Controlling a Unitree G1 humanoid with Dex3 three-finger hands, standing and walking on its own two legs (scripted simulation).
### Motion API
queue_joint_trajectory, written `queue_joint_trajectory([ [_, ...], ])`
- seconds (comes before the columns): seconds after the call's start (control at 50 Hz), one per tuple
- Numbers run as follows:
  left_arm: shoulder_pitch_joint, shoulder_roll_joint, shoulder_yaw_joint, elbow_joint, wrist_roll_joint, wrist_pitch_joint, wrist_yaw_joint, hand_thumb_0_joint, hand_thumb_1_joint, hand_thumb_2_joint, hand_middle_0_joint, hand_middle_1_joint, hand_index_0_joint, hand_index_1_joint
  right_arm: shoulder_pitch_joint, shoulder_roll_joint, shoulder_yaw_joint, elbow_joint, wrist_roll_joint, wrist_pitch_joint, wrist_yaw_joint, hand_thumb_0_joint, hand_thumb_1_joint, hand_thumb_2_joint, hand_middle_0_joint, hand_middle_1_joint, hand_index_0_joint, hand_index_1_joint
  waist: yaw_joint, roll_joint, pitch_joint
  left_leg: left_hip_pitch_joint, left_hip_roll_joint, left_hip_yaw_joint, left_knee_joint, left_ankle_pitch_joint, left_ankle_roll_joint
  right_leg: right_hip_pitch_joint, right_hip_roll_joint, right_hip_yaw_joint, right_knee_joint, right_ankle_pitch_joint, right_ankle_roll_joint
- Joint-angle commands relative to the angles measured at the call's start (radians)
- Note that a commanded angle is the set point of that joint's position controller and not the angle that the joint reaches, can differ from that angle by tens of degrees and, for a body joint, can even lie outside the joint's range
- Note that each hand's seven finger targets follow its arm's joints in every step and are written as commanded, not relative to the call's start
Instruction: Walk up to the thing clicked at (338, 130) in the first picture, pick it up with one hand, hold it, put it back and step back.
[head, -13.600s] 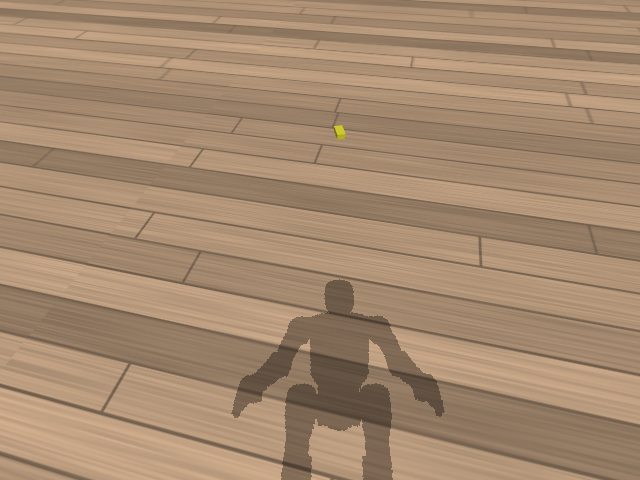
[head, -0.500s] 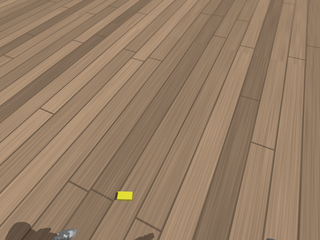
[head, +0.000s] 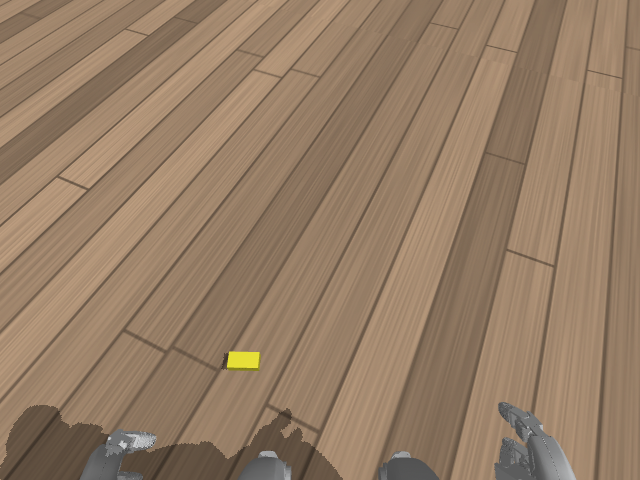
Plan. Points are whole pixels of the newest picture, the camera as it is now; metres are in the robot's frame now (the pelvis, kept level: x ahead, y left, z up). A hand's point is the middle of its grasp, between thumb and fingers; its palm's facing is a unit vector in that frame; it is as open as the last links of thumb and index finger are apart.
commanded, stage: rise first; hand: left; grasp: from above
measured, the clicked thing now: (244, 361) +0.47 +0.24 -0.69
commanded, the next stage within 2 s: none
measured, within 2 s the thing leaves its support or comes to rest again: neither
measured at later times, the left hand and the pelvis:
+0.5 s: hand (162, 463) +0.18 +0.28 -0.26, palm faces -0.39 -0.70 -0.60, open 13.4 cm; pelvis -0.02 +0.00 -0.11, yaw +0 degrees
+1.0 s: hand (194, 400) +0.31 +0.29 -0.44, palm faces -0.51 -0.20 -0.84, open 13.1 cm; pelvis -0.09 +0.00 -0.31, yaw -4 degrees
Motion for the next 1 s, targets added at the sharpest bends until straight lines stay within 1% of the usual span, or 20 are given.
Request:
queue_joint_trajectory([
  [0.0, 0.058, 0.184, 0.058, -0.203, 0.015, 0.015, 0.014, 0.000, -0.452, 0.873, -0.261, -0.880, -0.242, -0.900, 0.000, -0.156, -0.061, -0.139, -0.001, -0.058, -0.016, 0.000, -0.925, -0.907, 0.201, 0.300, 0.200, 0.300, -0.013, 0.055, -0.215, 0.105, -0.014, 0.004, -0.111, 0.257, 0.012, 0.045, 0.042, -0.043, -0.068, 0.197, -0.054],
  [0.02, 0.049, 0.206, 0.074, -0.263, 0.021, 0.017, 0.018, 0.000, -0.465, 0.878, -0.249, -0.890, -0.231, -0.908, -0.012, -0.150, -0.058, -0.159, -0.004, -0.063, -0.018, 0.000, -0.927, -0.907, 0.201, 0.300, 0.200, 0.300, -0.002, 0.074, -0.237, 0.097, -0.016, 0.008, -0.091, 0.264, 0.015, 0.050, 0.039, -0.040, -0.058, 0.207, -0.055],
  [0.06, 0.072, 0.192, 0.057, -0.287, 0.031, 0.031, 0.020, 0.000, -0.451, 0.857, -0.260, -0.895, -0.248, -0.906, -0.020, -0.145, -0.054, -0.174, -0.005, -0.071, -0.018, 0.000, -0.938, -0.910, 0.201, 0.300, 0.200, 0.300, -0.009, 0.062, -0.253, 0.081, -0.016, 0.005, -0.063, 0.278, 0.017, 0.024, 0.040, -0.042, -0.033, 0.216, -0.055],
  [0.14, 0.094, 0.195, 0.061, -0.336, 0.039, 0.044, 0.027, 0.000, -0.438, 0.843, -0.275, -0.881, -0.265, -0.890, -0.020, -0.139, -0.053, -0.190, -0.008, -0.084, -0.021, 0.000, -0.945, -0.913, 0.201, 0.300, 0.200, 0.300, -0.019, 0.053, -0.272, 0.023, -0.024, 0.018, 0.005, 0.274, 0.023, -0.006, 0.036, -0.035, 0.001, 0.231, -0.051],
  [0.22, 0.049, 0.191, 0.042, -0.307, 0.076, 0.029, 0.027, 0.000, -0.428, 0.836, -0.287, -0.859, -0.272, -0.873, -0.029, -0.144, -0.051, -0.192, -0.012, -0.100, -0.021, 0.000, -0.939, -0.911, 0.200, 0.300, 0.200, 0.300, -0.035, 0.059, -0.260, -0.049, -0.018, 0.004, 0.065, 0.240, 0.021, -0.112, 0.039, -0.038, 0.080, 0.187, -0.056],
  [0.24, 0.019, 0.216, 0.061, -0.293, 0.090, 0.017, 0.031, 0.000, -0.433, 0.839, -0.292, -0.850, -0.275, -0.867, -0.033, -0.144, -0.051, -0.189, -0.012, -0.103, -0.020, 0.000, -0.940, -0.911, 0.201, 0.300, 0.200, 0.300, -0.037, 0.064, -0.265, -0.081, -0.019, 0.002, 0.093, 0.238, 0.022, -0.140, 0.039, -0.037, 0.106, 0.184, -0.058],
  [0.34, -0.072, 0.228, 0.044, -0.203, 0.186, -0.074, 0.034, 0.000, -0.433, 0.846, -0.285, -0.853, -0.265, -0.873, -0.054, -0.160, -0.057, -0.167, -0.014, -0.122, 0.006, 0.000, -0.926, -0.907, 0.201, 0.300, 0.200, 0.300, -0.029, 0.058, -0.329, -0.240, -0.032, 0.004, 0.249, 0.195, 0.024, -0.302, 0.037, -0.029, 0.268, 0.150, -0.061],
  [0.44, -0.219, 0.302, 0.059, -0.134, 0.316, -0.191, 0.051, 0.000, -0.437, 0.865, -0.290, -0.855, -0.268, -0.879, -0.068, -0.188, -0.070, -0.129, -0.010, -0.128, 0.032, 0.000, -0.934, -0.910, 0.200, 0.300, 0.200, 0.300, -0.015, 0.107, -0.461, -0.347, -0.032, -0.018, 0.393, 0.204, 0.018, -0.501, 0.036, -0.031, 0.460, 0.133, -0.066],
  [0.46, -0.245, 0.350, 0.100, -0.130, 0.334, -0.210, 0.060, 0.000, -0.411, 0.854, -0.282, -0.866, -0.266, -0.884, -0.068, -0.196, -0.074, -0.123, -0.011, -0.126, 0.034, 0.000, -0.920, -0.906, 0.200, 0.300, 0.200, 0.300, 0.000, 0.120, -0.490, -0.365, -0.032, -0.013, 0.422, 0.212, 0.019, -0.522, 0.036, -0.027, 0.483, 0.140, -0.066],
  [0.5, -0.299, 0.366, 0.088, -0.119, 0.375, -0.240, 0.072, 0.000, -0.441, 0.881, -0.259, -0.885, -0.242, -0.902, -0.070, -0.206, -0.083, -0.109, -0.011, -0.117, 0.039, 0.000, -0.926, -0.908, 0.200, 0.300, 0.200, 0.300, -0.010, 0.121, -0.543, -0.405, -0.033, -0.016, 0.468, 0.203, 0.020, -0.569, 0.037, -0.030, 0.531, 0.136, -0.068],
  [0.56, -0.401, 0.420, 0.111, -0.082, 0.435, -0.274, 0.087, 0.000, -0.431, 0.888, -0.234, -0.907, -0.224, -0.919, -0.062, -0.216, -0.095, -0.085, -0.011, -0.100, 0.044, 0.000, -0.915, -0.906, 0.200, 0.300, 0.200, 0.300, 0.001, 0.124, -0.606, -0.472, -0.035, -0.014, 0.544, 0.184, 0.023, -0.634, 0.039, -0.033, 0.597, 0.121, -0.068],
  [0.6, -0.478, 0.438, 0.108, -0.032, 0.471, -0.293, 0.089, 0.000, -0.434, 0.884, -0.245, -0.901, -0.236, -0.912, -0.048, -0.216, -0.096, -0.067, -0.013, -0.087, 0.047, 0.000, -0.930, -0.910, 0.200, 0.300, 0.200, 0.300, -0.017, 0.102, -0.615, -0.545, -0.036, -0.012, 0.596, 0.144, 0.029, -0.672, 0.040, -0.038, 0.633, 0.094, -0.067],
  [0.62, -0.524, 0.451, 0.106, -0.029, 0.487, -0.306, 0.088, 0.000, -0.416, 0.869, -0.259, -0.894, -0.252, -0.902, -0.042, -0.219, -0.099, -0.055, -0.017, -0.081, 0.049, 0.000, -0.934, -0.911, 0.200, 0.300, 0.200, 0.300, -0.009, 0.109, -0.645, -0.552, -0.035, -0.008, 0.624, 0.145, 0.030, -0.690, 0.039, -0.036, 0.651, 0.093, -0.066],
  [0.64, -0.570, 0.474, 0.104, 0.015, 0.512, -0.319, 0.088, 0.000, -0.405, 0.861, -0.263, -0.893, -0.260, -0.898, -0.036, -0.222, -0.100, -0.050, -0.019, -0.075, 0.051, 0.000, -0.937, -0.912, 0.200, 0.300, 0.200, 0.300, -0.022, 0.096, -0.643, -0.602, -0.039, -0.005, 0.650, 0.102, 0.032, -0.709, 0.041, -0.039, 0.665, 0.062, -0.065],
  [0.72, -0.751, 0.531, 0.098, 0.113, 0.590, -0.377, 0.094, 0.000, -0.400, 0.860, -0.272, -0.886, -0.270, -0.890, -0.006, -0.226, -0.098, -0.018, -0.028, -0.052, 0.058, 0.000, -0.941, -0.913, 0.200, 0.300, 0.200, 0.299, -0.033, 0.052, -0.658, -0.729, -0.041, 0.005, 0.747, 0.026, 0.039, -0.763, 0.041, -0.046, 0.726, 0.010, -0.063],
  [0.8, -0.858, 0.593, 0.093, 0.208, 0.665, -0.432, 0.105, 0.000, -0.395, 0.861, -0.273, -0.889, -0.273, -0.891, 0.021, -0.232, -0.089, 0.008, -0.038, -0.028, 0.063, 0.000, -0.938, -0.912, 0.200, 0.299, 0.200, 0.299, -0.040, 0.028, -0.665, -0.842, -0.044, 0.016, 0.822, -0.056, 0.047, -0.803, 0.046, -0.053, 0.771, -0.069, -0.059],
  [0.84, -0.959, 0.633, 0.090, 0.195, 0.703, -0.462, 0.120, 0.000, -0.382, 0.856, -0.274, -0.881, -0.275, -0.881, 0.022, -0.238, -0.085, 0.010, -0.047, -0.017, 0.066, 0.000, -0.935, -0.912, 0.200, 0.299, 0.200, 0.299, -0.042, 0.062, -0.681, -0.844, -0.042, 0.012, 0.848, -0.087, 0.046, -0.860, 0.049, -0.061, 0.800, -0.103, -0.062],
  [0.94, -1.040, 0.689, 0.103, 0.308, 0.795, -0.509, 0.178, 0.000, -0.363, 0.884, -0.245, -0.838, -0.240, -0.845, 0.051, -0.246, -0.069, 0.045, -0.067, 0.023, 0.079, 0.000, -0.894, -0.901, 0.200, 0.299, 0.200, 0.299, -0.054, 0.137, -0.672, -0.859, -0.043, -0.005, 0.895, -0.123, 0.040, -0.972, 0.057, -0.093, 0.888, -0.138, -0.070],
  [0.96, -1.044, 0.691, 0.099, 0.358, 0.816, -0.510, 0.191, 0.000, -0.361, 0.884, -0.228, -0.849, -0.227, -0.851, 0.065, -0.250, -0.066, 0.065, -0.072, 0.033, 0.082, 0.000, -0.891, -0.899, 0.201, 0.299, 0.200, 0.299, -0.067, 0.151, -0.651, -0.870, -0.043, -0.012, 0.900, -0.136, 0.039, -1.002, 0.056, -0.101, 0.906, -0.147, -0.070],
  [0.98, -1.110, 0.711, 0.103, 0.313, 0.832, -0.519, 0.207, 0.000, -0.353, 0.888, -0.227, -0.831, -0.221, -0.838, 0.061, -0.255, -0.064, 0.059, -0.077, 0.040, 0.084, 0.000, -0.876, -0.896, 0.200, 0.299, 0.200, 0.299, -0.069, 0.175, -0.673, -0.847, -0.043, -0.019, 0.902, -0.127, 0.036, -1.023, 0.056, -0.105, 0.923, -0.135, -0.073],
])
